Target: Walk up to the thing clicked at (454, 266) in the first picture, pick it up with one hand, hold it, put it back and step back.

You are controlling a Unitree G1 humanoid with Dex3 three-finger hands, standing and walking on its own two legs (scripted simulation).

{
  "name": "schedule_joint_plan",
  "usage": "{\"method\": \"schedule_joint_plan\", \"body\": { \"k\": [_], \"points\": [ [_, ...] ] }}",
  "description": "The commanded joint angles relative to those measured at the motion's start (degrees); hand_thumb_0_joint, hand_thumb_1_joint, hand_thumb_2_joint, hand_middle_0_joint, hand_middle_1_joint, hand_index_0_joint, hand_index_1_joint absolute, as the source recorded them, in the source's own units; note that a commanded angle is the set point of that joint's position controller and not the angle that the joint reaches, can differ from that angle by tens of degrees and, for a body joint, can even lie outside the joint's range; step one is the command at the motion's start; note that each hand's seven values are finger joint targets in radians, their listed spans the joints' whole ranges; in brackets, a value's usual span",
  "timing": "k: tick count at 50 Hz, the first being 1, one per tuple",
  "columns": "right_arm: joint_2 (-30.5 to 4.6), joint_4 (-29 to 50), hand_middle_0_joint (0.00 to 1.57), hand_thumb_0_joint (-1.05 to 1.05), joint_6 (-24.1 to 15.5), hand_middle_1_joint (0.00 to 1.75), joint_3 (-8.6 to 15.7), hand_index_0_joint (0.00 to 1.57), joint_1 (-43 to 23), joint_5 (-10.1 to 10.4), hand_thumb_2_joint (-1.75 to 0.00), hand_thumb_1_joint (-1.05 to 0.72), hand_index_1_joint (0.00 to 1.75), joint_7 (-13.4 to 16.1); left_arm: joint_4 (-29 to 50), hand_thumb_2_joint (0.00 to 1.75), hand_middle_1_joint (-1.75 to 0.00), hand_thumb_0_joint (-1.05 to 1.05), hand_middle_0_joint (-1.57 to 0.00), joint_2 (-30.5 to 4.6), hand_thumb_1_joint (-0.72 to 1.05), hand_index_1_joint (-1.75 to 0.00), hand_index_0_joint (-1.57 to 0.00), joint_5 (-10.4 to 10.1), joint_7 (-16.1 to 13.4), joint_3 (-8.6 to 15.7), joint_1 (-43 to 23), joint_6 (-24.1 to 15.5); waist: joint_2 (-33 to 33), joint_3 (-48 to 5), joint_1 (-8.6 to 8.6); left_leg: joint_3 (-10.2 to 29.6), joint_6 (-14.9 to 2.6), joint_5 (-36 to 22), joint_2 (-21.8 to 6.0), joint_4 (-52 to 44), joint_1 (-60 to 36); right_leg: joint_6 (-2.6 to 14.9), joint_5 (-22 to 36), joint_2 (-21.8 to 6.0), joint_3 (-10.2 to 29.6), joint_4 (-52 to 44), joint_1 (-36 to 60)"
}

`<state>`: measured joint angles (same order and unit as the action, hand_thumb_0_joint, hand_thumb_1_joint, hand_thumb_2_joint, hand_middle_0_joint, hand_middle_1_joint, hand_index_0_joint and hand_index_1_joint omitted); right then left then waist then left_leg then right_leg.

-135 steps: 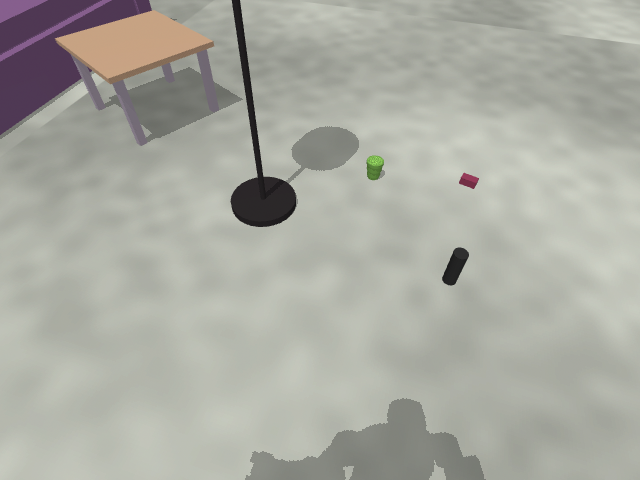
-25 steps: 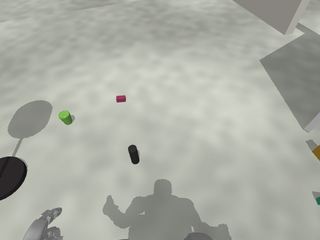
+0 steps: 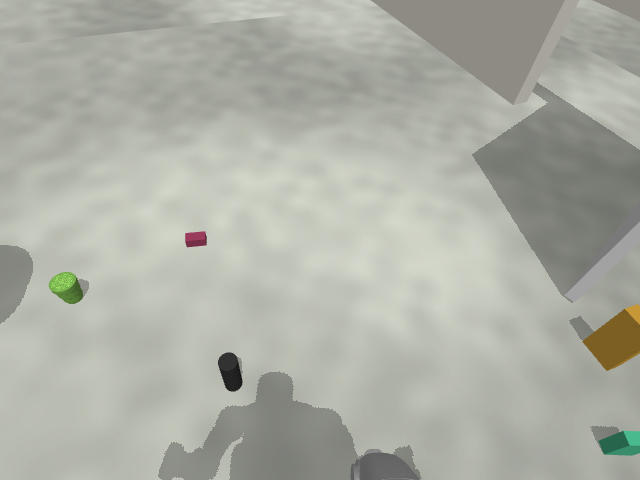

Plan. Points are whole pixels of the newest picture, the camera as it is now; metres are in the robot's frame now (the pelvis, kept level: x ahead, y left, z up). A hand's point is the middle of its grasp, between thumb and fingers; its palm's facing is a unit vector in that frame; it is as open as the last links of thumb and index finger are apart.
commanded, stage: walk up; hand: left
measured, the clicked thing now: (230, 372) +0.51 +0.23 -0.69
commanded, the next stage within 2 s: stand in 1.68 s
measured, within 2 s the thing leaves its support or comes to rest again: neither
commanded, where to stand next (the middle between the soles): +0.13 +0.01 m, yaw +2 degrees
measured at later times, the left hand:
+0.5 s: hand (127, 467) +0.17 +0.26 -0.16, palm faces -0.01 -0.92 -0.40, open 7.4 cm
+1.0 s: hand (130, 460) +0.17 +0.26 -0.15, palm faces +0.00 -0.93 -0.36, open 7.4 cm
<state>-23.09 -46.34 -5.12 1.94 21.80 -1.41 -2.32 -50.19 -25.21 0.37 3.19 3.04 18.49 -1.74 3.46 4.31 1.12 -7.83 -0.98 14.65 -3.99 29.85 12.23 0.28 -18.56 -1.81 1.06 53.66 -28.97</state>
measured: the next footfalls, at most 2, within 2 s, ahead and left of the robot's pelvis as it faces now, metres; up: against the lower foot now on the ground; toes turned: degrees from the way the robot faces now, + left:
right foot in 0.14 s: +0.16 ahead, -0.14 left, +0.00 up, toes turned -1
left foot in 0.42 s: +0.16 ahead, +0.13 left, +0.00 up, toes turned +2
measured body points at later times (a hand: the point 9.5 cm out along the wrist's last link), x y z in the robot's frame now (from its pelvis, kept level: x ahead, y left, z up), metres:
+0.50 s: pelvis +0.08 -0.01 -0.02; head +0.10 -0.01 +0.43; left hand +0.17 +0.31 -0.13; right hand +0.15 -0.32 -0.15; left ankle +0.12 +0.13 -0.74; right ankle +0.13 -0.14 -0.73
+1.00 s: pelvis +0.10 +0.00 +0.01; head +0.11 -0.01 +0.46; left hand +0.17 +0.30 -0.12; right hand +0.22 -0.30 -0.12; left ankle +0.12 +0.13 -0.74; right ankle +0.13 -0.14 -0.74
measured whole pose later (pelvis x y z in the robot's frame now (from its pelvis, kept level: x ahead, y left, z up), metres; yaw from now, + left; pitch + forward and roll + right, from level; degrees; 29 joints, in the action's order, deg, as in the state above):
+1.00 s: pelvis +0.10 +0.00 +0.01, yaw +0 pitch -3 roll +0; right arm -20.5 -64.0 0.0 -0.2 2.5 0.2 -1.5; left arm -66.6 -20.3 -0.1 0.1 -0.4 4.8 -1.4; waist -1.2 3.6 -1.1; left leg -1.0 1.2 11.0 -2.1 23.8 10.3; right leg -1.6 -10.2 -1.5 0.3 22.7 -10.1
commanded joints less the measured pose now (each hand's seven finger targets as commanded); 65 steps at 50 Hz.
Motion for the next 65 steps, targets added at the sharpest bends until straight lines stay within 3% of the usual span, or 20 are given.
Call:
{"method": "schedule_joint_plan", "body": {
  "k": [1, 4, 6, 7, 8, 9, 11, 14, 17, 20, 21, 22, 23, 24, 26, 28, 30, 32, 39, 65],
  "points": [
    [-14.70, 4.24, 0.20, 0.00, -0.17, 0.30, 4.48, 0.20, -2.75, 0.18, -0.90, -0.90, 0.30, 1.15, 4.34, 0.90, -0.30, 0.00, -0.20, -7.35, 0.90, -0.30, -0.20, 0.12, -0.56, 2.70, -0.72, -1.44, -13.90, 1.38, -0.84, 7.87, -10.56, -7.50, -11.17, -11.26, 5.09, -0.24, 5.05, -1.23, -2.68, -10.50, 5.89],
    [-14.26, 3.80, 0.20, 0.00, 1.42, 0.30, 3.99, 0.20, -4.12, 0.93, -0.90, -0.90, 0.30, 1.37, 2.61, 0.90, -0.30, 0.00, -0.20, -6.76, 0.90, -0.30, -0.20, 0.18, -1.88, 2.56, 0.68, -1.90, -11.40, -3.23, -2.08, 6.05, -9.13, -15.08, -10.06, -1.32, 4.78, 0.38, 9.70, 1.86, -5.44, -18.24, 13.91],
    [-10.37, 3.26, 0.20, 0.00, 2.43, 0.30, 2.45, 0.20, -3.12, 1.49, -0.90, -0.90, 0.30, 1.63, 1.18, 0.90, -0.30, 0.00, -0.20, -8.89, 0.90, -0.30, -0.20, 0.43, -2.95, 3.28, 2.94, -2.73, -3.81, -6.32, -3.71, 2.99, -5.19, -9.04, -5.63, 11.02, 7.31, 1.61, 12.28, 1.85, -2.60, -25.16, 22.16],
    [-7.86, 4.27, 0.20, 0.00, 2.25, 0.30, 1.58, 0.20, 0.15, 1.68, -0.90, -0.90, 0.30, 1.43, 2.10, 0.90, -0.30, 0.00, -0.20, -13.78, 0.90, -0.30, -0.20, 0.75, -3.19, 4.87, 5.15, -3.40, 6.91, -9.57, -3.77, 1.63, -3.40, 2.90, -1.64, 23.37, 12.80, 4.44, 8.76, -7.24, 12.09, -29.33, 27.50],
    [-5.89, 3.56, 0.20, 0.00, 2.97, 0.30, 0.64, 0.20, 2.67, 1.65, -0.90, -0.90, 0.30, 1.55, 3.69, 0.90, -0.30, 0.00, -0.20, -16.18, 0.90, -0.30, -0.20, 0.51, -3.49, 4.56, 3.43, -3.92, 8.80, -7.67, -2.24, 6.24, -0.86, 17.48, 2.75, 28.74, 18.50, 9.99, 9.54, -19.19, 30.62, -34.45, 25.52],
    [-12.26, 2.92, 0.20, 0.00, 3.67, 0.30, 2.91, 0.20, -0.97, 1.32, -0.90, -0.90, 0.30, 2.42, 3.55, 0.90, -0.30, 0.00, -0.20, -18.48, 0.90, -0.30, -0.20, -0.06, -3.60, 4.97, 2.21, -3.42, 6.02, -5.71, -4.03, 8.66, -1.42, 21.84, 1.23, 33.56, 19.68, 16.57, 7.19, -21.40, 33.36, -34.39, 22.49],
    [-12.67, 1.18, 0.20, 0.00, 3.97, 0.30, 3.09, 0.20, -1.61, 1.74, -0.90, -0.90, 0.30, 2.69, 3.48, 0.90, -0.30, 0.00, -0.20, -15.74, 0.90, -0.30, -0.20, -0.60, -4.20, 4.23, 0.21, -3.14, 2.83, -2.78, -3.14, 12.74, -1.20, 17.22, -0.54, 33.57, 22.21, 14.73, 9.78, -16.98, 24.65, -32.48, 21.11],
    [-11.64, -1.76, 0.20, 0.00, 3.87, 0.30, 3.03, 0.20, -0.03, 1.22, -0.90, -0.90, 0.30, 2.20, 4.06, 0.90, -0.30, 0.00, -0.20, -13.27, 0.90, -0.30, -0.20, 0.42, -4.37, 3.16, -3.53, -3.05, 5.82, -4.45, -1.32, 9.80, -0.45, 12.25, -0.94, 25.51, 15.40, 12.54, 16.42, -12.51, 14.22, -29.42, 15.27],
    [-9.99, -3.40, 0.20, 0.00, 4.21, 0.30, 2.85, 0.20, -1.78, 0.96, -0.90, -0.90, 0.30, 1.99, 3.71, 0.90, -0.30, 0.00, -0.20, -12.58, 0.90, -0.30, -0.20, 0.72, -4.46, 2.68, -5.77, -2.78, 7.53, -4.92, -1.29, 7.41, 0.00, 9.75, -0.19, 16.64, 7.31, 11.75, 19.00, -11.79, 10.53, -27.41, 8.52],
    [-9.47, -5.24, 0.20, 0.00, 3.83, 0.30, 3.13, 0.20, -2.49, 1.04, -0.90, -0.90, 0.30, 2.05, 3.35, 0.90, -0.30, 0.00, -0.20, -11.80, 0.90, -0.30, -0.20, -0.03, -4.36, 1.94, -8.95, -1.64, 5.37, -6.15, 0.43, 5.04, -0.41, 0.65, 2.47, 6.03, -0.89, 9.47, 12.48, -9.88, 8.15, -22.47, 4.19],
    [-10.40, -5.72, 0.20, 0.00, 3.63, 0.30, 3.40, 0.20, -3.10, 0.62, -0.90, -0.90, 0.30, 2.22, 3.08, 0.90, -0.30, 0.00, -0.20, -10.22, 0.90, -0.30, -0.20, -0.30, -4.29, 1.28, -9.45, -1.23, 3.42, -5.33, 0.71, 6.68, -0.99, -0.72, 1.88, 3.77, -2.65, 7.61, 8.98, -9.29, 8.15, -21.47, 1.12],
    [-12.43, -5.36, 0.20, 0.00, 3.20, 0.30, 3.70, 0.20, -4.21, 0.15, -0.90, -0.90, 0.30, 2.42, 3.12, 0.90, -0.30, 0.00, -0.20, -8.17, 0.90, -0.30, -0.20, -0.48, -4.20, 0.55, -9.09, -1.02, -1.54, -5.48, 0.63, 14.00, -2.43, -0.72, -2.99, -1.18, -2.78, 5.28, 6.12, -7.09, 6.74, -18.79, -0.49],
    [-15.39, -4.07, 0.20, 0.00, 2.87, 0.30, 3.78, 0.20, -9.50, 0.75, -0.90, -0.90, 0.30, 2.20, 2.00, 0.90, -0.30, 0.00, -0.20, -6.91, 0.90, -0.30, -0.20, -1.20, -4.33, 0.33, -8.75, -0.72, -10.31, -4.85, -1.68, 26.11, -6.63, 3.33, -10.94, -6.61, 5.68, 1.80, -4.03, -0.03, 1.15, -13.73, 4.09],
    [-15.76, -4.07, 0.20, 0.00, 3.03, 0.30, 3.56, 0.20, -13.07, 1.22, -0.90, -0.90, 0.30, 1.82, -0.53, 0.90, -0.30, 0.00, -0.20, -8.83, 0.90, -0.30, -0.20, -0.77, -4.65, 1.10, -7.95, -0.44, -11.31, -3.91, -2.80, 27.74, -9.63, 7.12, -13.30, -7.81, 11.10, 1.74, -8.88, 1.09, -0.43, -10.68, 10.76],
    [-12.64, -4.87, 0.20, 0.00, 3.24, 0.30, 2.08, 0.20, -15.31, 1.17, -0.90, -0.90, 0.30, 1.77, -2.74, 0.90, -0.30, 0.00, -0.20, -7.95, 0.90, -0.30, -0.20, -0.45, -4.40, 0.74, -7.04, -0.86, -7.72, -3.91, -4.18, 19.79, -5.66, 2.79, -8.11, -4.28, 12.17, 2.09, -2.72, -0.26, 1.52, -18.80, 15.06],
    [-10.63, -6.20, 0.20, 0.00, 3.36, 0.30, 1.13, 0.20, -15.34, 1.58, -0.90, -0.90, 0.30, 1.72, -3.67, 0.90, -0.30, 0.00, -0.20, -10.14, 0.90, -0.30, -0.20, -0.24, -4.28, 0.75, -8.88, -1.62, -7.18, -3.98, -2.68, 14.31, -1.64, -0.91, -2.86, -0.23, 9.28, 3.44, 4.88, -4.51, 7.94, -25.26, 14.42],
    [-11.04, -8.35, 0.20, 0.00, 3.54, 0.30, 1.25, 0.20, -13.11, 1.36, -0.90, -0.90, 0.30, 1.80, -4.19, 0.90, -0.30, 0.00, -0.20, -10.66, 0.90, -0.30, -0.20, -0.34, -4.12, 0.38, -12.66, -1.43, -7.82, -4.50, -0.37, 14.61, -1.91, 2.18, -2.96, -3.18, 4.20, 3.52, 4.41, -5.06, 6.89, -24.73, 11.05],
    [-11.62, -9.19, 0.20, 0.00, 3.42, 0.30, 1.08, 0.20, -16.10, 1.36, -0.90, -0.90, 0.30, 1.69, -6.04, 0.90, -0.30, 0.00, -0.20, -8.63, 0.90, -0.30, -0.20, -0.82, -4.03, -0.48, -11.95, -1.12, -10.08, -4.60, -2.12, 17.01, -2.78, 1.03, -5.24, -6.19, 3.72, 1.99, 4.79, -1.92, 3.12, -24.18, 13.02],
    [-10.29, -12.02, 0.20, 0.00, 3.63, 0.30, 0.50, 0.20, -19.22, 1.89, -0.90, -0.90, 0.30, 1.83, -10.20, 0.90, -0.30, 0.00, -0.20, -8.39, 0.90, -0.30, -0.20, -0.79, -3.97, -0.98, -13.97, -1.38, -6.03, -6.71, -1.56, 13.29, -1.50, -6.64, -3.92, -6.76, -1.78, 1.36, 13.62, -4.25, 4.14, -30.28, 17.28],
    [-9.03, -16.47, 0.20, 0.00, 4.26, 0.30, 0.72, 0.20, -20.38, 1.35, -0.90, -0.90, 0.30, 1.66, -13.28, 0.90, -0.30, 0.00, -0.20, -7.18, 0.90, -0.30, -0.20, 0.27, -3.73, -0.17, -18.41, -0.77, -3.40, -6.33, -0.98, 11.76, -0.02, -6.70, -3.44, -13.52, -5.15, 0.15, 10.36, -5.35, 3.69, -39.05, 21.61]
  ]
}}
